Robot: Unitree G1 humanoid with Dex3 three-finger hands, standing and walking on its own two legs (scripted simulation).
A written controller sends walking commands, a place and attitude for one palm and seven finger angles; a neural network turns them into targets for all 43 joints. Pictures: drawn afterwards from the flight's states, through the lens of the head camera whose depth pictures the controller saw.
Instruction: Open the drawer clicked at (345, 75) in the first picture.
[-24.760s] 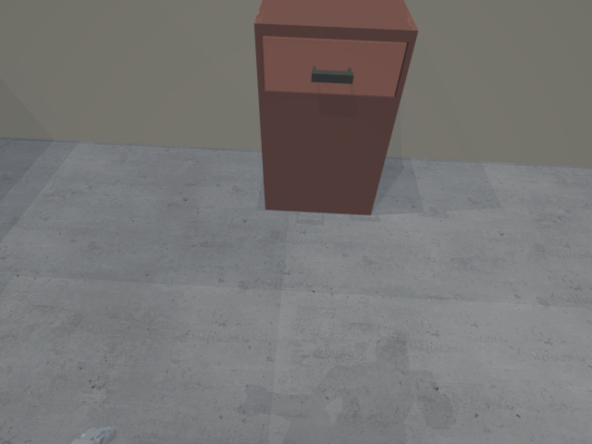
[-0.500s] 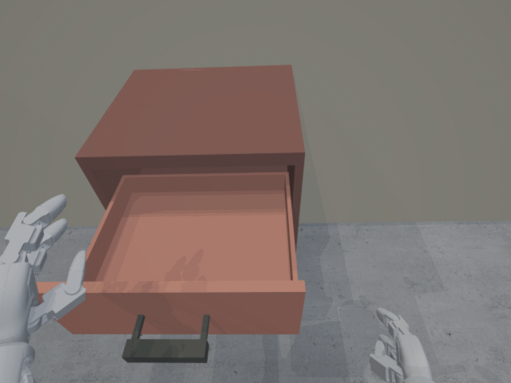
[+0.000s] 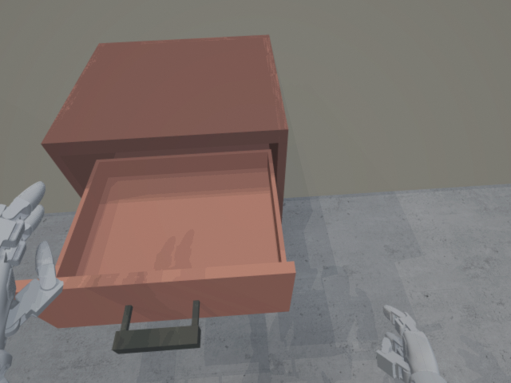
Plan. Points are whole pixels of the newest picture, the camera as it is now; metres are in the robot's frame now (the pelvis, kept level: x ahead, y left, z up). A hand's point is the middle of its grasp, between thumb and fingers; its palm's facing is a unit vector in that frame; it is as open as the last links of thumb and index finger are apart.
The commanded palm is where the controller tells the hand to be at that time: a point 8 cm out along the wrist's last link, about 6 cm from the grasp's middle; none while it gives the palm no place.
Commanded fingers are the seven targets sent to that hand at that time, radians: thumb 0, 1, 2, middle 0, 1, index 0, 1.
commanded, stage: step back with the hand held close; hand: left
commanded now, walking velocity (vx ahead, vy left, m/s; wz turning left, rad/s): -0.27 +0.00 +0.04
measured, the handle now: (160, 324) +0.22 +0.19 -0.07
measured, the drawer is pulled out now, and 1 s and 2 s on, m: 0.30 0.30 0.30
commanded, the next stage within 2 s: stop stepping back and stand still in 1.24 s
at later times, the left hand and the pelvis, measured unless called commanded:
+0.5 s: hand out of the picture +0.12 +0.26 +0.15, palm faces +0.35 -0.80 -0.49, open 7.4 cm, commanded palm +0.06 +0.30 +0.17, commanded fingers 0.00 0.90 0.90 -0.20 -0.30 -0.20 -0.30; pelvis -0.06 +0.02 -0.01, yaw +1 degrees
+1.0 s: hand out of the picture +0.10 +0.25 +0.16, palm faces +0.31 -0.83 -0.46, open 7.4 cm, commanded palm +0.03 +0.29 +0.17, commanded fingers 0.00 0.90 0.90 -0.20 -0.30 -0.20 -0.30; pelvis -0.11 +0.02 -0.01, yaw -2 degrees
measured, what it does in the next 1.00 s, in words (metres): walks backwards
